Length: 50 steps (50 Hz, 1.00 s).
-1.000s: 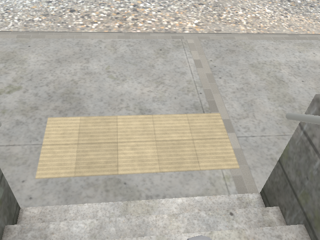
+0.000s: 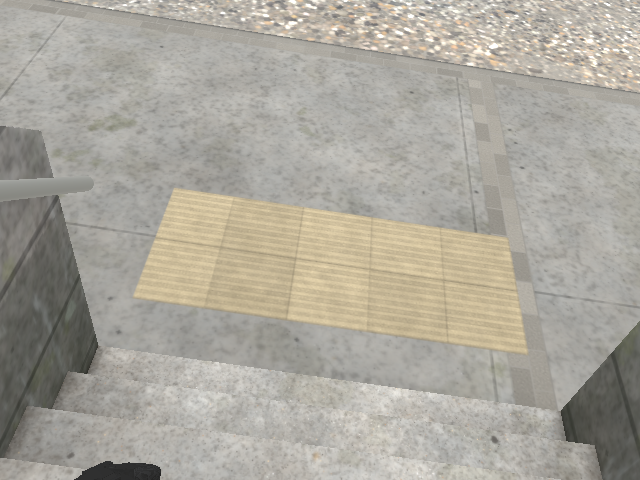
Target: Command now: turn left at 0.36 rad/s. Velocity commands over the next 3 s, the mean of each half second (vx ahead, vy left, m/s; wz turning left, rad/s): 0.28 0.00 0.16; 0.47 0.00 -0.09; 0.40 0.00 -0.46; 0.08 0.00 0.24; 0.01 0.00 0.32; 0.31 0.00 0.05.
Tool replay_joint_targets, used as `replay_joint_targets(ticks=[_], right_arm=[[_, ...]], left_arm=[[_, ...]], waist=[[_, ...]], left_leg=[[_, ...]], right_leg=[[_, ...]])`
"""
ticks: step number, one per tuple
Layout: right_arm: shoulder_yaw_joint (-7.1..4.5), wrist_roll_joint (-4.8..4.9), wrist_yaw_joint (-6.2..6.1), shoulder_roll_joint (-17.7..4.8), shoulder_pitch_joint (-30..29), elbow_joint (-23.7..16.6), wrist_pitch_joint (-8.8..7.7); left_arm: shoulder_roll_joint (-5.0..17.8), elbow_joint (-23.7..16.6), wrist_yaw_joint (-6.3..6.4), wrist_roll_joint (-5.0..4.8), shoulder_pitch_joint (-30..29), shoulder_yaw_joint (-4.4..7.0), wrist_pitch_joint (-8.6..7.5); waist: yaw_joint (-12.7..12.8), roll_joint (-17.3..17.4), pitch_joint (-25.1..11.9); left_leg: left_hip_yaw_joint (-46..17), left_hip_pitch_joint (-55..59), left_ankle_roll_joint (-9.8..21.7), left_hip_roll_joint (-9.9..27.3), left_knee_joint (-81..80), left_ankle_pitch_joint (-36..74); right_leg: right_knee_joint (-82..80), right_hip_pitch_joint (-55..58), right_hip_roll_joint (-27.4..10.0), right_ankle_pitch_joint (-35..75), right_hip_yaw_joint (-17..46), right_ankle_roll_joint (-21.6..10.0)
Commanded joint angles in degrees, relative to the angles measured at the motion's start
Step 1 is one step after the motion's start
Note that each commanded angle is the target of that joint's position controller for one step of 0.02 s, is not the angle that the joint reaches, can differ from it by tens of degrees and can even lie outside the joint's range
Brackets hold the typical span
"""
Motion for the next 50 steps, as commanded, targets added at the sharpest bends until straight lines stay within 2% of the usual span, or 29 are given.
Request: replay_joint_targets(ticks=[1, 4, 7, 10, 13, 14, 15, 16, 17, 18, 19, 22, 23, 25, 28, 33, 35, 36, 37, 38, 40, 41, 42, 43, 44, 46, 47, 48, 50], right_arm=[[-1.2, -0.32, -1.2, -5.67, 2.2, -3.38, -0.75], [-0.72, -0.96, -1.01, -5.55, -0.38, -3.4, -1.08], [-1.48, -0.45, 0.34, -8.04, -4.16, -3.45, -1.54], [-2.57, -0.44, 1.7, -9.67, -6.13, -2.2, -1.68], [-3.45, -2.17, 1.83, -10.53, -3.83, -0.03, -1.46], [-3.5, -1.94, 1.48, -9.4, -6.33, 0.31, -1.44], [-3.1, -1.82, 1.17, -4.96, -5.4, 1.46, -1.81], [-2.66, -0.22, 1.36, -1.45, -3.05, -0.67, -3.08], [-4.62, -0.84, 1.25, -8.45, -13.05, -2.11, -4.09], [-5.63, -0.22, 1.02, -9.69, -19.69, -2.74, -4.87], [-5.2, -0.76, 1.43, -7.79, -18.68, -0.65, -4.79], [-5.24, -2.17, 2.56, -5.9, -12.91, 4.41, -2.65], [-5.61, -2.24, 3.17, -5.24, -14.1, 4.77, -2.48], [-5.39, -2.61, 3.27, -4.15, -15.3, 5.15, -2.59], [-3.4, -3.15, 5.33, -1.22, -18.58, 3.41, -4.14], [-3.05, -1.11, 3.85, -3.73, -18.73, 5.01, -5.11], [-4.67, -0.72, 2.41, -5.79, -6.43, 9.17, -5.56], [-5.21, -1.89, 2.11, -5.92, -1.53, 10.71, -5.53], [-6.56, -3.57, 2.45, -8.51, 8.98, 15.79, -4.89], [-6.17, -2.91, 3.1, -10.52, 13.91, 16.15, -4.71], [-5.92, 0.16, 4.68, -9.79, 15.89, 16.46, -4.59], [-6.4, -0.09, 4.03, -11.31, 13.82, 16.76, -4.41], [-4.88, -1.31, 4.0, -7.51, 12.82, 17.65, -6.05], [-4.64, -1.37, 3.71, -6.97, 9.25, 18.23, -6.54], [-2.53, -1.66, 2.84, -2.1, 5.23, 17.47, -7.21], [-3.41, -2.66, 2.35, -6.81, 4.01, 17.84, -7.76], [-3.5, -2.42, 2.41, -7.61, 3.36, 17.44, -8.04], [-3.03, -1.11, 2.17, -4.17, 3.1, 18.84, -9.1], [-2.86, -0.31, 1.02, -4.81, 1.12, 18.58, -9.9]], left_arm=[[0.7, -4.4, 0.01, -0.04, -2.98, -0.59, -0.14], [1.95, -1.5, -0.81, -0.5, 1.22, -0.38, -1.0], [3.54, 1.04, -1.83, -0.25, 1.78, -0.41, -2.29], [4.49, 3.48, -2.13, -0.7, 5.26, -0.56, -3.37], [2.8, 5.59, -1.7, -2.59, 12.89, -1.02, -4.26], [1.86, 8.33, -1.34, -2.76, 23.06, -0.86, -4.64], [2.95, 9.73, -1.1, -1.28, 28.15, -0.48, -5.79], [11.51, 10.16, -1.01, -0.62, 33.36, 0.88, -6.76], [13.71, 13.74, -1.34, -2.66, 38.22, 2.55, -7.43], [13.06, 13.19, -0.78, -1.91, 36.11, 2.3, -8.0], [12.56, 13.25, -0.67, -0.91, 32.0, 2.24, -8.13], [7.88, 12.91, -1.13, -1.6, 29.85, 1.08, -8.71], [5.18, 14.22, -0.67, -1.84, 30.59, 0.31, -9.54], [6.21, 14.42, -0.09, -1.95, 30.72, 0.14, -10.58], [7.38, 12.67, -0.09, -3.18, 22.13, 0.1, -11.79], [4.2, 17.53, -0.22, -0.55, 30.69, 0.06, -11.01], [7.16, 19.86, 1.31, 0.84, 30.02, 0.88, -8.5], [8.11, 19.74, 1.96, 0.15, 32.02, 1.61, -7.7], [8.06, 20.66, 1.65, -0.56, 30.86, 1.63, -7.6], [4.06, 19.34, 0.44, -2.38, 36.61, 1.93, -8.11], [4.71, 18.45, 1.07, -1.04, 33.4, 1.49, -8.27], [5.71, 17.63, 0.88, -0.49, 28.66, 1.92, -8.34], [5.04, 16.61, 1.16, 0.27, 23.4, 2.33, -8.57], [5.24, 16.32, 1.17, 0.58, 21.3, 2.5, -7.71], [4.15, 15.58, 0.86, 0.11, 17.06, 2.37, -7.27], [2.18, 19.73, 0.22, 1.3, 24.31, 2.83, -6.06], [2.47, 20.27, -0.03, 0.66, 25.72, 3.04, -5.38], [3.11, 17.94, -0.74, 0.39, 19.99, 3.52, -5.76], [1.12, 14.82, -1.64, -0.08, 11.06, 2.3, -7.15]], waist=[[-0.85, 8.1, -2.97], [0.3, 9.77, -5.29], [0.3, 11.31, -1.18], [0.5, 12.43, 3.42], [0.38, 11.39, 6.15], [5.58, 9.42, 5.53], [7.14, 1.95, 6.23], [4.93, -15.79, 2.99], [10.17, -11.59, 8.03], [9.88, -4.98, 9.85], [6.77, -4.43, 8.85], [2.82, -4.04, 5.95], [2.45, -1.96, 6.15], [2.41, -3.89, 4.83], [0.08, 0.07, 2.42], [8.14, -4.97, 7.11], [3.8, -6.15, 3.98], [2.54, -0.61, 6.73], [-1.41, 3.15, 0.98], [1.27, 16.43, -4.13], [-1.3, 11.14, -6.72], [-1.29, 7.91, -4.78], [-1.08, 8.19, 0.74], [0.63, 14.87, 4.23], [2.82, 7.21, 9.96], [5.86, 9.8, 4.91], [6.85, 11.17, 3.34], [6.56, 9.23, 5.75], [5.09, 5.89, 6.32]], left_leg=[[-15.28, 10.48, 10.02, 10.57, -8.23, 20.3], [-19.15, 8.44, 10.83, 11.37, -12.95, -0.11], [-22.08, 2.93, 11.92, 11.62, -17.41, -13.69], [-20.58, -3.02, 12.44, 10.98, -16.39, -6.73], [-14.28, -6.7, 10.58, 6.65, -13.63, 1.14], [-13.48, -11.06, 9.27, 4.88, -8.2, 3.94], [-8.82, -17.42, 6.83, 0.24, 6.62, 5.71], [-1.55, -29.33, 2.98, -6.89, 14.57, -16.62], [-0.25, -43.48, 1.68, -4.5, 17.59, -20.77], [-2.25, -43.87, 0.66, -1.79, 17.66, -15.29], [-2.67, -38.65, 0.57, 1.24, 19.97, -6.81], [4.28, -28.38, 0.42, 1.44, 26.4, 7.1], [-2.81, -31.63, 0.2, 1.67, 23.29, 20.44], [-1.63, -31.46, -0.29, 0.07, 19.41, 29.3], [10.47, 3.51, -0.57, 0.51, 2.95, 58.73], [9.88, -1.65, -1.53, 6.16, -15.65, 49.6], [8.28, 7.42, 0.15, 10.3, -22.66, 45.25], [9.91, 11.26, -0.39, 9.94, -36.58, 38.54], [12.86, 27.92, -0.32, 9.42, -30.29, 45.1], [3.42, 49.55, 4.63, 19.52, -3.98, 71.8], [-2.4, 47.0, 6.81, 24.94, -2.87, 53.15], [-9.41, 35.19, 11.32, 26.91, -9.6, 32.74], [-10.05, 23.58, 11.46, 28.48, -8.84, 32.53], [-14.7, 14.94, 12.86, 30.36, -9.81, 26.86], [-6.98, -0.94, 10.24, 26.17, -10.27, 24.52], [-2.01, -9.64, 9.0, 22.66, -8.79, 29.76], [-1.0, -9.72, 8.06, 22.71, -8.3, 30.01], [0.79, -6.13, 4.95, 19.1, -5.21, 15.18], [3.29, -10.79, 2.44, 17.28, -3.6, -9.9]], right_leg=[[-2.55, -6.24, -0.16, -0.74, -0.66, 1.29], [-18.34, 6.0, -3.21, 4.4, 2.84, 0.57], [-29.09, 16.04, -5.32, 5.29, 2.98, -2.17], [-38.14, 26.34, -6.25, -4.55, 0.72, -4.18], [-61.61, 41.37, -2.01, -24.31, -7.54, -5.14], [-69.9, 52.05, -1.99, -17.68, -8.14, -5.97], [-72.75, 58.73, -6.1, -19.2, 1.37, -7.15], [-76.78, 66.92, -23.04, 0.61, 29.59, -13.51], [-81.47, 67.19, -26.37, -4.3, 41.67, -18.42], [-82.35, 64.23, -25.71, -8.33, 38.53, -20.54], [-80.42, 58.76, -24.85, -10.19, 34.15, -21.34], [-75.59, 46.34, -19.65, -1.99, 21.63, -19.09], [-69.37, 45.84, -15.53, -9.47, 16.91, -16.27], [-68.38, 43.02, -15.16, -11.79, 16.35, -14.59], [-68.84, 15.72, -10.89, -23.78, 6.69, -13.72], [-48.88, 37.51, -9.56, -9.64, 4.74, -13.55], [-32.36, 40.74, -11.41, 7.25, 7.82, -15.67], [-23.78, 39.89, -8.35, 11.04, 7.0, -16.81], [-8.8, 31.32, -6.98, 11.05, 7.42, -16.98], [11.92, 5.85, 0.58, -42.07, 3.62, -13.2], [9.2, -7.79, -5.46, -33.18, 4.28, -13.88], [7.47, -5.98, -5.64, -26.83, 3.4, -13.23], [-7.18, -5.62, -7.18, -11.02, 10.87, -12.14], [-13.73, -4.38, -8.84, -9.02, 11.14, -10.13], [-25.71, 2.3, -7.19, 1.47, 11.56, -6.77], [-25.47, 17.21, -4.47, 10.26, 4.73, -6.86], [-24.78, 18.91, -4.06, 10.66, 3.23, -7.31], [-35.25, 12.65, -6.09, 24.78, 8.93, -8.83], [-50.06, 17.06, -4.82, 43.0, 7.81, -9.05]])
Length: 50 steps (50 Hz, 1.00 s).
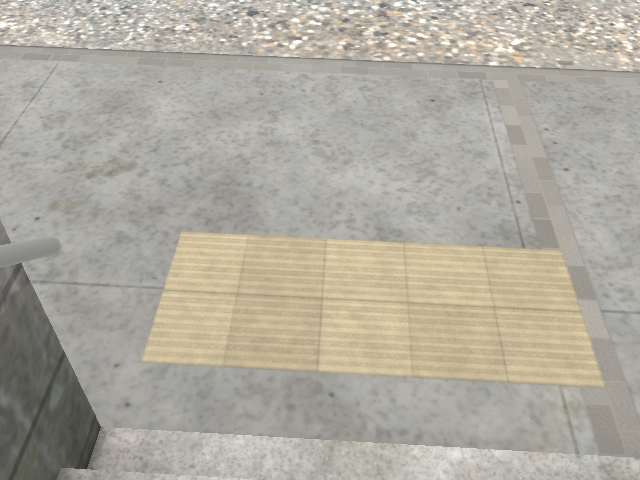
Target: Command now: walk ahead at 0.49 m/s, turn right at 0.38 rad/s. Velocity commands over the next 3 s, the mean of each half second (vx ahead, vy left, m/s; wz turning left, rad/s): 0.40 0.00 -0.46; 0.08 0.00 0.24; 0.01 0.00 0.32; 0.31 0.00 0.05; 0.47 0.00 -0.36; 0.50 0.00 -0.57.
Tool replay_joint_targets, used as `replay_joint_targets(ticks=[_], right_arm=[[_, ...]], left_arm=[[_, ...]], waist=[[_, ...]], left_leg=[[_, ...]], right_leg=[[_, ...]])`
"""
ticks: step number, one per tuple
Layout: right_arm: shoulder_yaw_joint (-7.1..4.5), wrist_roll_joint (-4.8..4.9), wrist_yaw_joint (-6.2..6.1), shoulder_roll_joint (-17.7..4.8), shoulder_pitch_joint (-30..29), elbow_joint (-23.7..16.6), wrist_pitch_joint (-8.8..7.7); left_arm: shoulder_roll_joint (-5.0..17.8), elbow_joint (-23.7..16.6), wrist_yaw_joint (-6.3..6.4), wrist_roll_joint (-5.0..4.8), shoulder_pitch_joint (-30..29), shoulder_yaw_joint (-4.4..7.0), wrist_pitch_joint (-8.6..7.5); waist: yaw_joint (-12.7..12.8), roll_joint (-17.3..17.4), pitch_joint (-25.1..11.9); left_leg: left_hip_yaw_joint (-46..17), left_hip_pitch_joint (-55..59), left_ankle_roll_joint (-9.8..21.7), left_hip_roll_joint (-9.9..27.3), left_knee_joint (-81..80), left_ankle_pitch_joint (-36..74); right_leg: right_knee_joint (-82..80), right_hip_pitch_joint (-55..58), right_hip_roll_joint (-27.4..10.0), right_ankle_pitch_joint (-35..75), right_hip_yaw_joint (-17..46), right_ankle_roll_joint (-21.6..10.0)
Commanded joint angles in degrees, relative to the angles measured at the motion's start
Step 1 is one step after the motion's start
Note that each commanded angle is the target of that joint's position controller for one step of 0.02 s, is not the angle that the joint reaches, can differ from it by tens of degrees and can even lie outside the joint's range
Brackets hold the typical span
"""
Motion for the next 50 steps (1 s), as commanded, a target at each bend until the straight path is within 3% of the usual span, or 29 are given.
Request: replay_joint_targets(ticks=[1, 4, 6, 7, 8, 9, 10, 11, 12, 13, 14, 15, 16, 17, 18, 21, 23, 26, 31, 36, 37, 38, 40, 41, 42, 43, 45, 47, 50], right_arm=[[-0.35, 0.93, -1.5, -5.97, -10.04, -4.59, -2.38], [-0.47, -0.15, -2.37, -5.74, -7.29, -4.56, -1.67], [-1.06, -1.43, -2.09, -7.03, -6.94, -3.03, -1.07], [-1.17, -2.12, -2.26, -6.57, -2.09, -2.85, 0.33], [-2.2, -3.35, -3.36, -9.58, -1.16, -1.28, 1.9], [-2.26, -2.31, -2.67, -10.38, -5.32, -0.92, 2.15], [-2.24, -2.52, -3.2, -8.77, -5.02, -2.9, 3.21], [-1.89, -3.45, -3.07, -5.05, -3.81, -2.48, 3.36], [-1.1, -2.96, -2.51, -2.09, 0.39, -7.12, 3.15], [-1.38, -3.1, -2.17, -6.13, -5.1, -9.84, 2.96], [-1.99, -2.81, -1.99, -7.18, -7.63, -9.82, 3.35], [-1.14, -2.9, -1.62, -4.55, -9.14, -11.78, 3.2], [-1.6, -3.43, -2.29, -6.84, -15.17, -11.77, 3.6], [-1.68, -3.32, -2.2, -6.52, -15.95, -11.46, 4.57], [-1.06, -2.26, -2.03, -4.84, -17.63, -12.8, 5.29], [-0.42, -3.09, -2.23, -1.87, -8.78, -7.76, 6.67], [-1.6, -2.77, -1.84, -5.28, -12.11, -8.55, 6.2], [-0.49, -2.3, -1.13, -3.01, -18.23, -10.88, 6.08], [-0.05, -0.24, -0.16, -2.58, -22.3, -11.68, 5.2], [-1.01, 0.59, 1.03, -5.31, -22.85, -13.77, 2.53], [-1.38, 0.18, 1.25, -5.59, -20.03, -13.01, 2.52], [-2.05, 1.55, 0.98, -6.11, -15.96, -11.67, 2.88], [-3.06, 0.57, 0.52, -8.88, -2.25, -6.92, 2.77], [-3.51, 1.13, 1.32, -10.8, 8.21, -5.26, 3.63], [-3.4, 3.33, 1.66, -10.46, 5.53, -6.43, 5.06], [-4.72, 3.96, 0.74, -12.89, 3.05, -8.9, 5.88], [-2.62, 0.9, -1.35, -9.87, -7.16, -12.73, 7.44], [-0.94, -0.73, -2.0, -9.57, -9.9, -14.89, 7.21], [1.34, 0.16, -2.24, -8.37, -12.27, -16.45, 5.44]], left_arm=[[0.54, -3.66, -1.95, -0.35, -4.0, -0.37, -1.51], [0.22, -6.47, -2.43, -1.7, -9.68, -1.14, -1.37], [2.64, -3.64, -1.75, -1.1, -2.31, -0.08, -0.9], [3.42, -5.78, -1.84, -3.23, -7.29, -0.49, -1.18], [4.0, -5.79, -1.65, -3.61, -3.25, 0.39, -1.45], [6.36, 0.64, -1.06, -2.08, 13.48, 1.69, -1.11], [6.16, 0.74, -1.28, -2.32, 16.97, 1.66, -1.79], [9.48, 2.65, -2.13, -2.13, 18.87, 2.09, -1.86], [10.35, 3.09, -3.07, -3.24, 18.69, 0.93, -1.96], [9.98, 2.63, -3.12, -5.04, 19.93, 0.98, -1.38], [9.95, 1.43, -2.81, -4.05, 18.68, 0.46, -1.01], [13.73, 1.06, -1.49, -3.63, 17.55, 1.56, -0.71], [9.36, 0.02, -0.88, -2.11, 14.89, -0.28, -1.15], [7.95, -0.41, -0.69, -2.02, 13.65, -0.9, -1.45], [2.88, -2.2, 0.4, -2.14, 8.98, -2.89, -1.83], [5.23, -2.33, 1.05, -2.41, 8.83, -2.89, -2.59], [3.62, -0.3, 1.6, -4.33, 11.82, -3.24, -2.95], [1.29, -0.19, 2.52, -4.88, 12.32, -4.38, -2.99], [0.1, -0.51, 2.71, -2.85, 11.32, -5.61, -1.57], [3.36, -0.05, 3.35, -0.39, 15.41, -4.08, -0.47], [3.94, -0.64, 3.77, -0.27, 14.99, -3.87, -0.39], [5.3, -1.99, 3.34, 0.13, 13.13, -3.3, -0.31], [5.0, -3.38, 2.92, -1.3, 11.93, -3.37, -0.53], [4.7, -6.23, 2.93, -1.78, 8.0, -2.63, -1.06], [4.51, -9.03, 3.04, -3.18, 5.53, -2.43, -0.5], [4.99, -10.95, 3.0, -1.98, 2.2, -2.53, -0.42], [3.15, -13.8, 3.72, 0.02, -9.66, -3.51, 1.04], [-0.45, -14.35, 3.51, 0.11, -8.81, -4.54, 4.07], [-1.26, -16.52, 3.23, -0.53, -8.01, -4.53, 5.3]], waist=[[3.87, 4.94, 6.05], [0.11, 6.23, 12.34], [1.42, 8.5, 10.73], [-3.25, 5.37, 16.17], [-1.68, 7.62, 13.2], [5.32, 9.09, 0.9], [8.03, 2.81, 2.19], [7.84, -12.87, 2.85], [0.41, -17.73, -0.55], [4.24, -9.18, -4.26], [3.11, -2.73, -2.49], [2.68, -11.62, -5.68], [2.18, -2.7, -0.83], [1.08, -4.52, 1.27], [-1.94, -0.34, 4.93], [-4.73, -2.87, -2.14], [-3.46, -3.37, 0.36], [-1.17, -2.34, 3.14], [4.6, -3.02, 8.18], [10.68, -2.54, 10.82], [10.47, -1.53, 9.37], [8.52, -0.35, 4.99], [2.59, 8.12, 0.78], [-3.4, 12.9, -9.96], [-4.73, 15.06, -16.78], [-6.73, 12.77, -18.63], [-3.78, -0.11, -5.65], [-0.19, 0.84, -1.16], [2.67, 5.23, -1.11]], left_leg=[[-10.83, -20.57, 4.12, 10.63, -14.45, 1.43], [-6.48, -21.21, 4.54, 11.88, -10.4, 1.76], [-6.23, -15.16, 4.32, 13.13, -0.16, 12.61], [-4.64, -3.52, 4.88, 12.03, 1.07, 21.08], [-7.66, -0.64, 6.95, 15.15, 7.47, 29.88], [-2.94, -6.76, 6.15, 14.02, 23.45, 50.02], [-1.89, -4.18, 5.11, 8.94, 42.68, 42.49], [3.6, -20.44, 4.34, -0.78, 69.34, -8.33], [-1.26, -42.12, 3.33, 0.22, 72.99, -15.75], [-3.47, -48.17, 3.06, 1.04, 67.15, -9.28], [-5.5, -49.69, 2.31, 2.8, 62.32, -5.87], [-7.65, -51.25, 0.44, 2.57, 58.78, -4.95], [-10.4, -51.79, -1.13, 3.89, 46.99, 12.1], [-9.82, -47.52, -2.28, 3.34, 44.24, 14.7], [-8.41, -41.42, -5.22, 3.22, 33.11, 23.36], [-6.51, -22.12, -5.01, 1.33, 27.34, 36.0], [-7.73, -28.17, -3.29, 0.84, 17.01, 47.01], [-7.96, -24.75, -2.92, 0.8, 1.17, 58.28], [-11.55, -12.94, -1.7, -0.14, -23.07, 61.68], [-7.75, -12.45, 1.2, 1.71, -39.57, 46.95], [-6.53, -9.05, 2.01, 1.96, -41.0, 43.11], [-6.71, -2.14, 1.85, 2.76, -44.0, 39.8], [-5.81, 18.3, 5.48, 5.7, -40.2, 71.31], [-15.04, 42.3, 12.06, 15.63, -21.87, 95.56], [-21.75, 53.19, 19.48, 21.39, -14.09, 93.74], [-31.65, 50.16, 26.4, 25.73, -22.29, 71.55], [-27.17, 22.41, 23.04, 19.98, -31.03, 48.02], [-25.17, 3.07, 19.1, 14.47, -30.23, 49.25], [-22.62, -8.01, 13.5, 6.8, -25.3, 46.47]], right_leg=[[-15.71, 14.48, 0.09, 28.01, -0.76, -0.47], [-27.51, 21.54, -1.22, 23.06, -6.98, 0.18], [-22.21, 23.35, -2.4, 23.58, -8.47, -2.13], [-43.17, 14.41, -4.71, 9.55, -7.65, -2.51], [-46.95, 21.35, -7.44, 1.58, -6.82, -3.53], [-28.7, 44.61, -1.8, 10.61, -15.19, -4.31], [-53.94, 41.81, -4.67, -0.29, -4.36, -7.98], [-41.06, 51.94, -7.99, 21.28, -5.98, -8.51], [-19.04, 63.57, -11.77, 44.94, 2.05, -8.22], [-24.94, 63.1, -14.51, 33.3, 9.32, -11.32], [-28.31, 55.16, -15.33, 15.94, 13.7, -12.67], [-36.99, 51.32, -21.11, -10.86, 29.83, -19.05], [-38.37, 44.82, -18.91, -15.22, 25.89, -16.0], [-36.68, 36.89, -17.65, -7.96, 27.18, -15.6], [-34.4, 24.41, -14.67, 2.89, 20.65, -13.61], [-29.69, 17.95, -10.7, 24.05, 14.45, -8.07], [-23.55, 22.56, -5.92, 7.77, 13.2, -5.1], [-21.44, 21.01, -5.18, -8.14, 12.93, -4.91], [-17.29, 18.51, -4.24, -15.34, 9.14, -5.41], [-8.8, 26.37, -6.54, 3.64, 12.77, -9.06], [-5.94, 25.91, -6.7, 3.86, 14.21, -9.93], [-2.99, 24.73, -5.69, -4.28, 13.26, -9.84], [20.78, 13.19, -1.18, -5.74, 5.47, -6.38], [46.33, -9.08, 4.48, -44.22, -4.28, -2.59], [64.57, -23.54, 5.99, -71.43, -13.24, 0.75], [69.79, -29.5, 3.59, -66.58, -10.27, 2.31], [60.49, -26.32, -0.01, -48.15, -6.59, 3.43], [60.71, -19.57, 2.19, -38.96, -9.59, 4.53], [59.75, -17.27, 3.21, -24.75, -9.5, 7.81]])
Over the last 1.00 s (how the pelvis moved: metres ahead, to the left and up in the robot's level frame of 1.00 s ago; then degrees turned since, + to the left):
0.32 -0.01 -0.24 -3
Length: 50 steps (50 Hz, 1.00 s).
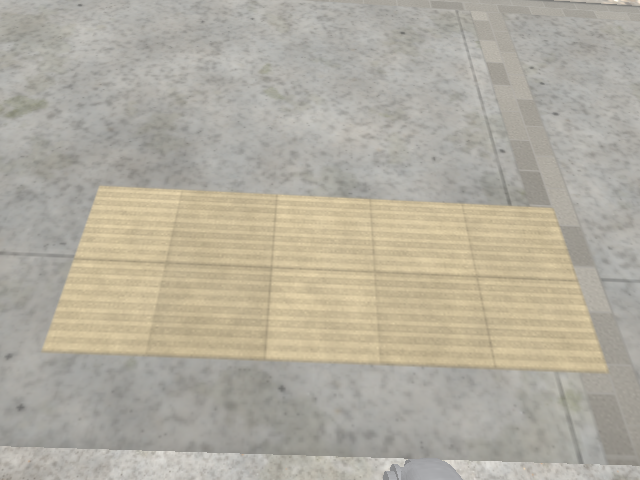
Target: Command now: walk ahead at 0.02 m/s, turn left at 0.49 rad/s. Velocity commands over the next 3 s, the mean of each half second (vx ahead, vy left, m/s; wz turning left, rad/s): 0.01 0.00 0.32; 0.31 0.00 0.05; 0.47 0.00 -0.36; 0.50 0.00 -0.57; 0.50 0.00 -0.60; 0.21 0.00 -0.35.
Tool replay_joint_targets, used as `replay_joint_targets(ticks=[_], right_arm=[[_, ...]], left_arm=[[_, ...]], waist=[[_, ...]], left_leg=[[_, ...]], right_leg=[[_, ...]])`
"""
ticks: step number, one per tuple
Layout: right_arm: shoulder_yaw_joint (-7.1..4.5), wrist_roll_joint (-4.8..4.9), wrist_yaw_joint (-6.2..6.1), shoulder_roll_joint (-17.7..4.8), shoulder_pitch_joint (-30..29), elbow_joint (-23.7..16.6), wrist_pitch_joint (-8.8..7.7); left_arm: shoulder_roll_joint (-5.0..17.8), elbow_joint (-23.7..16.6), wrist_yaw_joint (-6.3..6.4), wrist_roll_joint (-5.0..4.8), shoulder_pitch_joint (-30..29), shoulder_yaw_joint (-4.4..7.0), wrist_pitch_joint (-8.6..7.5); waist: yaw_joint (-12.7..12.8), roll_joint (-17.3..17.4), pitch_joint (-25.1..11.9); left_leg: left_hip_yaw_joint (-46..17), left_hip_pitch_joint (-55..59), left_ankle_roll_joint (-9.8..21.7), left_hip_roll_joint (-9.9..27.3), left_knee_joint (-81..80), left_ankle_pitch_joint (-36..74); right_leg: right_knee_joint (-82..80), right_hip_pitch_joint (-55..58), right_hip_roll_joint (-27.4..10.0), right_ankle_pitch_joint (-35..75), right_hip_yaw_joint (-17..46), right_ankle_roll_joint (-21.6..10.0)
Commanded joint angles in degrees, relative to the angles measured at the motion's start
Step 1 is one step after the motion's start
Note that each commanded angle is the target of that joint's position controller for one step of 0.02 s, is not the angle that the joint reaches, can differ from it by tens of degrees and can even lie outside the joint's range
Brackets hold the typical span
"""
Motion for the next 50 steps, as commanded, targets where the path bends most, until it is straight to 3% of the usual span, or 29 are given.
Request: replay_joint_targets(ticks=[1, 3, 8, 11, 12, 13, 14, 15, 16, 17, 18, 19, 20, 21, 23, 24, 26, 28, 30, 33, 34, 37, 41, 42, 44, 47, 48, 49, 50], right_arm=[[0.51, 0.26, -1.1, -6.24, -1.17, -6.1, -1.26], [1.42, 0.24, -2.15, -5.12, -1.04, -7.53, -0.88], [0.46, -0.4, -3.37, -5.18, 0.03, -11.33, -0.09], [-0.71, -1.05, -3.16, -6.38, -4.14, -14.7, 0.91], [-1.39, -0.66, -2.6, -7.9, -5.5, -15.46, 1.26], [-1.17, -0.3, -1.16, -8.77, -9.62, -15.43, 0.58], [-0.73, 0.27, -0.03, -7.46, -14.95, -17.3, 0.09], [-1.27, -0.75, 0.77, -7.15, -11.92, -17.82, 0.91], [-2.06, -1.74, 0.89, -8.2, -4.6, -16.09, 2.19], [-1.98, -1.97, 0.8, -7.29, -0.67, -14.84, 2.9], [-2.04, -1.75, 0.95, -5.38, -0.19, -13.97, 2.7], [-2.15, -0.22, 1.58, -2.53, -3.4, -17.53, 1.99], [-4.22, 0.44, 1.69, -8.19, -11.15, -18.91, 0.22], [-4.62, 0.98, 1.59, -7.72, -12.13, -18.22, -0.52], [-4.21, 0.34, 1.53, -4.21, -11.22, -15.17, 0.31], [-4.28, -0.05, 1.64, -3.63, -9.44, -13.79, 1.06], [-4.08, -0.53, 1.82, -2.93, -6.17, -11.28, 2.05], [-3.5, -0.89, 2.18, -3.07, -8.83, -11.28, 2.78], [-2.14, -2.08, 2.8, -0.52, -11.89, -11.42, 3.31], [-3.14, -2.65, 1.68, -2.85, -10.78, -8.88, 2.86], [-3.3, -2.86, 1.35, -3.47, -12.04, -8.71, 2.56], [-3.54, -3.3, 1.31, -3.74, -15.1, -8.0, 1.51], [-3.17, -2.48, 2.28, -2.2, -13.79, -4.99, -0.09], [-3.32, -2.57, 2.2, -1.84, -18.17, -5.21, -0.68], [-4.33, -2.26, 2.05, -3.9, -24.8, -6.51, -1.73], [-4.44, -1.62, 2.32, -2.68, -25.98, -7.12, -3.6], [-3.56, -0.91, 3.08, -1.18, -25.29, -8.37, -4.06], [-2.7, 0.5, 4.23, 1.39, -24.83, -7.95, -4.21], [-2.43, 1.94, 5.04, 1.97, -23.36, -7.8, -3.95]], left_arm=[[-0.43, -8.14, -0.22, 0.06, -4.12, -0.65, 1.21], [-1.27, -11.18, -0.58, -0.37, -8.89, -1.26, 1.84], [-1.59, -15.86, -0.83, -0.16, -13.71, -2.24, 1.02], [-0.02, -16.73, -1.82, -1.4, -14.34, -2.13, -0.17], [0.81, -15.92, -2.34, -2.11, -12.96, -1.77, -0.46], [1.69, -12.38, -2.79, -1.79, -7.3, -1.35, -1.16], [2.59, -11.28, -3.52, -1.9, -1.69, -1.17, -1.26], [2.74, -13.05, -4.04, -2.74, -2.62, -1.37, -0.98], [1.92, -12.21, -4.51, -3.35, -1.0, -1.4, -0.56], [2.82, -9.54, -4.31, -2.77, 3.77, -0.58, -0.31], [4.46, -8.85, -3.9, -2.87, 8.2, -0.23, -0.96], [7.38, -10.65, -4.28, -3.87, 12.92, -0.86, -2.3], [6.21, -7.75, -3.6, -2.79, 16.77, -0.53, -3.36], [6.37, -6.56, -2.44, -1.8, 16.02, -0.52, -4.14], [7.87, -6.01, -1.96, -0.55, 11.88, -0.39, -5.14], [6.23, -6.6, -2.05, -0.74, 10.58, -0.96, -5.5], [3.5, -6.88, -3.03, -1.14, 8.47, -1.75, -6.53], [2.06, -6.79, -3.24, -1.67, 10.4, -2.07, -6.89], [2.94, -3.61, -2.88, -2.52, 17.3, -1.67, -6.49], [9.48, 0.53, -2.89, -2.18, 24.32, 0.84, -8.32], [9.98, 1.77, -3.12, -2.7, 25.53, 1.33, -8.75], [9.47, 5.03, -3.32, -1.99, 29.72, 2.08, -9.03], [8.92, 5.24, -3.03, -1.54, 26.86, 2.57, -7.7], [7.89, 7.6, -2.28, -0.95, 31.66, 2.84, -8.01], [7.82, 9.23, -1.37, -0.16, 37.32, 3.29, -8.18], [8.19, 9.22, -1.28, 0.09, 34.99, 3.78, -8.86], [5.5, 7.04, -0.71, -0.4, 26.44, 3.07, -9.14], [5.45, 5.61, -1.17, -1.15, 20.72, 2.72, -9.32], [7.32, 5.53, -1.29, -1.06, 20.72, 3.28, -9.35]], waist=[[1.5, 5.37, -3.35], [-0.1, 7.68, -4.11], [-2.61, 7.14, -7.56], [-3.64, 9.62, -6.69], [-3.66, 10.68, -7.31], [-0.64, 12.45, -10.45], [3.77, 12.72, -8.96], [1.88, 11.92, -3.41], [-0.81, 10.86, 0.07], [-0.85, 6.29, 2.08], [0.92, -0.5, 4.05], [1.62, -8.23, 2.35], [6.27, -8.42, 7.04], [4.91, -8.67, 5.91], [1.83, -12.52, 1.19], [-0.12, -11.46, -0.76], [-3.1, -9.05, -4.61], [-2.2, -5.38, -2.38], [0.55, -2.68, 1.87], [1.56, -6.11, 1.01], [1.97, -6.42, 2.41], [4.08, -7.89, 4.72], [1.94, -7.39, 3.66], [5.32, -6.74, 4.79], [9.75, -3.96, 5.73], [9.69, -5.76, 4.8], [6.08, 0.64, 5.4], [4.71, 2.09, 5.59], [5.64, 0.63, 5.46]], left_leg=[[-13.19, -6.27, 10.84, 9.85, -2.65, 15.92], [-17.89, -4.2, 11.45, 10.07, -1.88, 11.15], [-24.16, 10.59, 11.02, 9.25, -1.22, 1.96], [-25.83, 8.01, 10.33, 9.47, -9.75, -12.36], [-26.83, 5.49, 10.33, 10.54, -13.53, -15.83], [-24.99, -6.53, 10.44, 12.07, -11.73, -5.78], [-21.77, -12.33, 9.73, 11.25, -9.96, -1.2], [-19.11, -11.25, 9.16, 7.84, -11.75, -7.77], [-22.69, -7.76, 8.45, 6.81, -13.84, -21.9], [-23.41, -11.71, 7.11, 4.9, -8.76, -32.01], [-17.14, -18.22, 4.9, 0.42, 5.4, -28.34], [-9.09, -32.18, 0.77, -3.41, 15.16, -31.37], [-12.73, -39.55, -1.69, -6.18, 11.11, -28.07], [-14.98, -37.71, -3.1, -5.54, 12.11, -22.5], [-12.27, -31.52, -5.29, -8.61, 34.08, -14.22], [-11.07, -30.65, -6.08, -9.84, 45.32, -12.66], [-9.55, -27.18, -6.83, -9.89, 59.05, -7.78], [-7.95, -32.44, -7.42, -8.88, 59.43, -5.59], [-7.0, -37.84, -7.92, -6.19, 48.67, -3.73], [-6.77, -35.55, -6.28, -5.07, 50.16, 6.13], [-6.52, -36.17, -5.72, -3.99, 47.65, 6.1], [-4.22, -39.26, -4.77, -1.62, 44.02, 4.66], [3.77, -25.1, -4.3, 3.78, 35.93, 4.96], [-2.97, -34.87, -4.18, 6.54, 33.15, 13.2], [-5.41, -48.04, -4.76, 5.98, 25.02, 15.62], [-6.18, -46.34, -4.14, 6.02, 19.89, 16.3], [-4.23, -29.47, -3.92, 7.49, 8.22, 35.78], [2.02, -8.81, -4.03, 5.98, 3.54, 42.63], [3.59, 2.4, -4.88, 5.73, 3.17, 41.88]], right_leg=[[-1.19, -2.1, 2.0, 12.75, -2.43, 3.25], [-3.0, -4.63, 2.46, 14.29, -1.73, 5.7], [-23.28, -5.37, 1.0, 10.77, 2.43, 6.61], [-55.88, 12.88, -2.13, 13.21, 6.06, 3.9], [-62.13, 21.81, -2.59, 13.17, 6.41, 2.13], [-49.8, 39.89, -2.64, 24.33, 4.69, 1.26], [-55.59, 47.11, -4.1, 22.19, 4.87, -0.63], [-74.46, 46.88, -1.21, 3.69, -0.28, -2.16], [-90.76, 50.1, -0.57, -5.77, 0.56, -3.51], [-95.74, 56.99, -0.33, -7.62, 0.56, -3.92], [-96.02, 61.62, -4.88, -7.95, 7.99, -4.3], [-98.66, 68.83, -20.65, 1.85, 31.25, -5.96], [-104.64, 67.01, -21.18, 12.14, 42.25, -6.43], [-104.46, 66.08, -20.68, 12.64, 41.29, -5.14], [-101.03, 56.64, -16.12, 16.87, 30.22, -5.85], [-99.39, 51.76, -14.55, 20.85, 26.0, -7.14], [-100.67, 43.65, -12.9, 12.85, 21.63, -9.43], [-101.83, 42.95, -11.39, -0.41, 20.18, -10.13], [-101.68, 46.94, -10.07, -11.16, 21.24, -8.31], [-100.34, 47.81, -12.67, -9.54, 24.44, -11.65], [-100.8, 48.66, -13.26, -6.49, 24.55, -13.07], [-98.3, 53.38, -14.55, 1.71, 25.03, -15.74], [-94.13, 46.86, -15.12, 19.22, 20.69, -17.4], [-89.46, 56.73, -15.79, 13.41, 23.92, -17.73], [-84.36, 67.57, -14.76, 5.33, 25.97, -17.82], [-82.25, 64.47, -15.48, 6.49, 29.33, -18.79], [-80.61, 47.16, -13.29, -4.55, 22.83, -15.7], [-83.58, 30.83, -10.45, -10.56, 16.09, -12.92], [-84.01, 25.11, -10.37, -11.72, 14.9, -12.57]])
Over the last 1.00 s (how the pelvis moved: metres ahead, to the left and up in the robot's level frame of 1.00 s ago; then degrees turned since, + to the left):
0.33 -0.08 -0.35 -3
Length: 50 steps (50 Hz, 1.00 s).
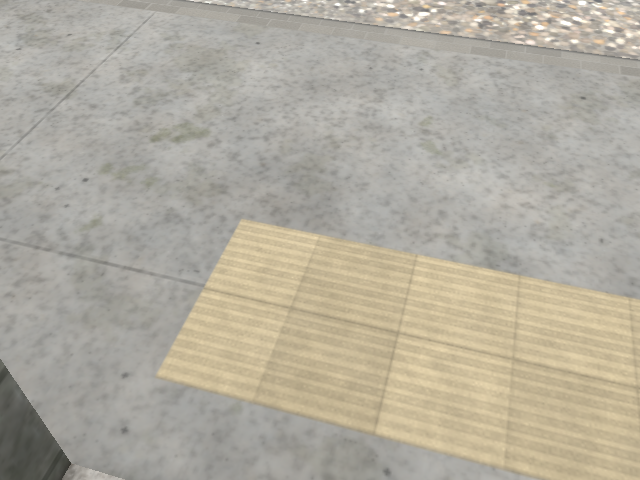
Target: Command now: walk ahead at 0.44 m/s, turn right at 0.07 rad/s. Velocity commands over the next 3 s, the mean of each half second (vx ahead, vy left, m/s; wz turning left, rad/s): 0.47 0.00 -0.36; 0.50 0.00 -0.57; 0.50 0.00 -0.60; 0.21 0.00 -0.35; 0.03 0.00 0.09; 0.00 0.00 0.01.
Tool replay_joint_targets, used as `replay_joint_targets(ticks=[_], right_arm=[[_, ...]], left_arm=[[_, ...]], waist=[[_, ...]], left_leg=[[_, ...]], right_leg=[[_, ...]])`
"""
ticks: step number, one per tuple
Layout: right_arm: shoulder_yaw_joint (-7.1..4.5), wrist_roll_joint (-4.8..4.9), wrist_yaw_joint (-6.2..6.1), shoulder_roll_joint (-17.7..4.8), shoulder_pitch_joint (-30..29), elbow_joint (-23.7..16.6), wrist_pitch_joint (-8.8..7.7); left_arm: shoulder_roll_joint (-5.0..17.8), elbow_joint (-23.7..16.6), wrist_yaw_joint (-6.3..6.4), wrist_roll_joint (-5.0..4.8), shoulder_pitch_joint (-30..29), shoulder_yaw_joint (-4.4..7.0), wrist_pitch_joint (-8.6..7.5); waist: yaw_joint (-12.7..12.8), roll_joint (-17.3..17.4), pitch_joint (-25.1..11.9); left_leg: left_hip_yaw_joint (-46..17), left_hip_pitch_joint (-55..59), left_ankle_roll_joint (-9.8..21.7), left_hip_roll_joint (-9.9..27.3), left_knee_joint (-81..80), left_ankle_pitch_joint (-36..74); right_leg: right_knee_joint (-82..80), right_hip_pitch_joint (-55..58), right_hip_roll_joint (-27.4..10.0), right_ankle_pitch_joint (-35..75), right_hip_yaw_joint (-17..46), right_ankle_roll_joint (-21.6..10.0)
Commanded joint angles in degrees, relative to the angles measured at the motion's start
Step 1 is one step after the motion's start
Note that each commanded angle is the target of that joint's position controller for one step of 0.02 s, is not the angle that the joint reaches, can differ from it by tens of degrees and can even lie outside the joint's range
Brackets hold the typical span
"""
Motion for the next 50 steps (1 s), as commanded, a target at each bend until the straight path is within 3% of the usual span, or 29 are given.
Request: replay_joint_targets(ticks=[1, 3, 5, 6, 7, 8, 10, 11, 12, 13, 14, 17, 18, 22, 29, 30, 31, 33, 34, 35, 37, 38, 39, 40, 42, 43, 45, 47, 50], right_arm=[[1.44, 2.76, 2.04, 2.41, -6.15, -5.23, -1.25], [-0.28, 1.95, 0.88, -2.5, 12.33, 0.74, -0.71], [-2.04, 0.05, -0.37, -7.05, 24.95, 3.94, -0.79], [-1.83, -1.13, -0.39, -8.11, 27.59, 6.3, -0.83], [0.11, -2.41, 0.84, -8.18, 29.17, 7.21, -1.41], [-0.3, -0.05, 1.33, -8.13, 30.92, 7.87, -1.33], [-0.51, 1.69, 0.53, -9.67, 28.13, 7.04, -1.85], [0.03, 1.63, 0.29, -7.92, 27.36, 7.3, -2.47], [1.45, -0.45, 0.32, -4.25, 22.21, 6.27, -3.5], [2.03, -1.53, 0.22, -3.13, 22.21, 6.86, -4.16], [3.93, -1.52, -0.71, 1.99, 19.17, 6.56, -4.62], [3.18, -0.85, -1.63, -3.24, 22.46, 8.69, -4.99], [3.86, 0.21, -1.82, -0.31, 18.73, 8.48, -5.54], [4.18, 0.31, -3.31, -0.73, 22.92, 10.29, -6.27], [3.35, -2.81, -4.4, 0.43, 32.09, 13.67, -4.17], [2.76, -2.71, -4.3, -2.15, 27.79, 12.88, -3.92], [2.64, -2.82, -4.74, -0.79, 29.06, 12.9, -2.65], [2.36, -3.03, -4.72, -2.83, 21.81, 12.88, -2.74], [0.9, -1.78, -4.63, -3.9, 19.15, 10.59, -2.08], [0.51, -1.45, -3.87, -1.94, 18.81, 5.37, -2.82], [0.58, -4.02, -2.31, -3.44, 19.79, 5.46, -2.58], [0.61, -3.99, -1.89, -1.36, 20.38, 5.71, -2.72], [1.27, -4.28, -1.85, 1.44, 19.25, 4.24, -2.91], [0.99, -3.23, -2.51, -0.49, 10.78, 1.03, -2.17], [1.13, -3.71, -2.0, 1.47, 19.59, 7.83, -0.87], [-0.43, -3.18, -1.12, -2.65, 16.59, 6.13, -1.15], [0.36, -2.37, -0.08, -1.45, 5.57, 1.78, -2.07], [0.65, -2.74, 0.89, -0.64, 1.22, 0.94, -2.14], [1.28, -0.16, 0.81, -0.05, -4.26, -1.44, -2.84]], left_arm=[[7.27, -3.73, 0.14, 0.01, -6.42, 1.7, -1.17], [8.77, -3.7, -0.18, 0.72, -11.59, 2.08, -1.13], [9.5, -1.46, 0.41, 1.03, -7.93, 3.55, 0.8], [6.46, 1.08, 0.08, 0.67, -4.45, 3.87, 1.22], [-0.11, -0.2, -0.89, -1.64, 4.22, 2.67, 0.99], [0.87, -0.73, -0.21, -1.68, 6.97, 2.07, 0.85], [1.7, -1.38, -0.4, 0.67, -0.88, 2.15, 2.28], [4.16, -1.25, -1.16, 1.78, -7.26, 2.63, 2.87], [4.02, -3.9, -1.55, 1.63, -16.23, 2.81, 2.82], [2.3, -3.89, -2.14, 1.24, -18.69, 2.43, 3.1], [0.25, -3.38, -3.11, 0.14, -18.07, 1.63, 2.89], [-0.23, -0.39, -2.81, 1.98, -14.98, 1.83, 4.04], [1.2, -1.13, -3.5, 1.59, -15.97, 2.18, 3.69], [0.1, -4.15, -5.09, 0.27, -30.14, 1.23, 1.54], [0.17, -7.09, -5.18, 0.15, -38.73, 1.21, 0.57], [0.38, -7.06, -4.73, -0.18, -35.87, 1.07, 0.65], [1.97, -5.74, -4.82, -2.02, -33.44, 1.01, 0.34], [5.53, 3.16, -4.57, -0.69, -6.07, 3.42, 1.34], [6.25, 3.19, -4.81, -0.54, -7.21, 4.27, 2.1], [9.23, 3.43, -5.36, -0.61, -5.34, 4.11, 1.79], [7.63, 2.52, -4.63, -2.48, -6.14, 3.02, 1.96], [6.2, 0.17, -4.14, -1.81, -10.77, 1.91, 1.77], [8.33, 1.42, -2.86, -0.73, -9.49, 2.45, 0.86], [4.95, -1.05, -1.73, -0.78, -17.1, 1.41, 0.05], [7.55, 0.41, -1.76, 0.89, -17.5, 1.95, -0.39], [6.36, 1.86, -1.27, -0.26, -14.42, 2.16, -1.21], [2.75, 1.28, -0.91, -2.04, -15.98, 1.14, -1.67], [4.52, -0.6, -0.9, -1.26, -15.63, 1.47, -1.33], [4.93, -0.62, -0.04, 0.38, -12.08, 1.12, -1.31]], waist=[[-1.24, -3.91, 10.53], [-9.58, -8.82, 3.85], [-16.34, -2.43, 3.37], [-15.26, 6.54, 1.51], [-6.27, 14.38, -1.6], [-6.3, 19.14, -6.63], [-6.33, 19.4, -4.43], [-7.28, 15.75, -0.83], [-7.22, 8.61, 7.07], [-6.61, 9.4, 9.57], [-3.62, 5.07, 12.45], [-0.92, 6.27, 6.23], [1.25, 4.8, 6.19], [-5.16, -0.62, 8.25], [-13.97, 1.56, 14.22], [-11.67, 5.51, 11.45], [-12.49, 0.04, 12.74], [1.63, 0.23, -1.71], [4.62, -15.44, 5.52], [-1.11, -19.91, 2.48], [-3.28, -0.79, -2.5], [-6.41, 1.58, -0.23], [-6.93, -8.61, -0.89], [-9.31, -2.72, 5.99], [-11.61, -3.83, 1.79], [-10.04, -4.18, 2.45], [-7.94, -4.37, 4.54], [-6.15, -4.31, 5.07], [-2.77, -7.83, 8.07]], left_leg=[[5.55, 23.95, -0.48, 0.37, -10.27, 11.13], [6.49, 37.29, 0.35, 0.88, -4.77, 14.87], [3.7, 38.9, 0.78, 4.07, -30.39, -2.63], [2.21, 46.82, 0.79, 7.1, -24.41, -0.31], [2.42, 59.25, -3.23, 11.33, 5.96, 30.1], [-2.27, 60.59, -4.55, 14.59, 5.38, 27.85], [-20.2, 42.5, 1.43, 19.27, -14.15, -33.88], [-26.59, 36.43, 6.36, 20.37, -18.17, -48.19], [-17.73, 25.11, 4.65, 17.86, -16.46, -48.16], [-18.07, 19.79, 3.93, 18.15, -14.78, -42.84], [-11.21, 8.81, 3.19, 16.23, -13.15, -39.81], [-8.04, 8.48, 4.29, 15.02, -11.61, -17.62], [-2.18, 10.96, 2.06, 10.89, -8.47, -25.36], [3.29, 7.53, 3.05, 8.53, -6.57, -46.78], [7.89, 22.66, 4.53, 8.54, 12.18, -28.48], [5.12, 23.98, 6.02, 10.45, 17.67, -23.57], [7.8, 30.24, 5.88, 8.59, 20.94, -15.34], [13.44, 11.52, 5.64, 8.38, 48.92, -2.34], [17.18, 4.74, 3.9, -1.11, 74.06, -40.51], [14.43, -22.64, 2.08, -3.12, 79.36, -68.68], [6.73, -30.85, 2.48, 1.4, 66.14, -63.39], [6.58, -28.94, 1.93, 1.59, 56.99, -56.24], [2.63, -31.33, 0.04, 3.04, 50.89, -49.43], [2.48, -19.73, -4.71, 5.13, 29.9, -34.42], [7.33, 3.58, -5.26, 1.59, 31.55, -22.1], [3.78, -2.5, -3.94, 3.0, 23.71, -7.61], [4.56, 5.83, -2.54, 1.28, 7.67, 6.15], [3.43, 7.11, -2.16, 0.03, 3.25, 6.49], [0.87, 8.96, -2.93, -0.42, -9.7, 2.46]], right_leg=[[-14.16, -26.23, -8.45, 11.35, 9.42, -9.41], [2.92, -23.92, -9.15, 22.07, 7.57, -7.4], [32.67, -13.43, -1.31, 29.14, 3.13, -7.33], [56.33, -22.45, 6.07, -0.76, 2.34, -6.12], [66.06, -42.65, 5.95, -9.04, 5.62, -5.06], [64.15, -48.76, 2.33, -3.26, 3.99, -4.55], [60.86, -51.74, -0.01, 12.23, 2.25, -5.06], [60.62, -53.59, -1.48, 14.06, 1.85, -5.2], [47.51, -54.59, -2.09, 30.17, 6.65, -5.36], [45.63, -54.88, -2.24, 32.98, 5.79, -5.17], [32.77, -49.18, -1.07, 43.41, 7.03, -3.1], [27.39, -38.36, 0.47, 50.07, 4.91, -2.37], [18.32, -39.58, -0.29, 60.87, 6.12, -3.38], [-2.28, -28.14, 2.3, 85.08, -0.52, -3.6], [-11.45, -29.69, 0.94, 76.82, -9.1, -6.14], [-12.49, -26.31, -1.69, 72.0, -8.85, -6.31], [-35.44, -25.49, -4.24, 60.65, -7.18, -6.64], [-18.68, 16.36, 1.54, 67.23, -15.9, -9.09], [-46.54, 13.94, -4.83, 58.72, -2.88, -14.78], [-14.6, 34.91, -12.6, 95.93, 5.25, -17.31], [-17.13, 31.64, -17.19, 76.36, 14.39, -20.27], [-18.85, 19.9, -16.38, 64.05, 15.77, -20.76], [-20.97, 16.86, -23.41, 59.44, 28.08, -25.59], [-27.87, -4.73, -20.69, 54.17, 26.13, -23.02], [-23.65, -19.55, -13.48, 59.29, 18.67, -19.16], [-19.84, -14.59, -9.17, 49.09, 16.79, -17.02], [-19.15, -22.66, -3.34, 23.98, 14.99, -14.41], [-15.14, -20.34, -3.44, 17.98, 17.98, -14.65], [-8.7, -15.52, -3.01, 16.82, 19.14, -13.72]])
Over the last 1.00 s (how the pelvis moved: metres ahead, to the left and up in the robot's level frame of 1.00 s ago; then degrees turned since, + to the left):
0.18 0.01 -0.08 9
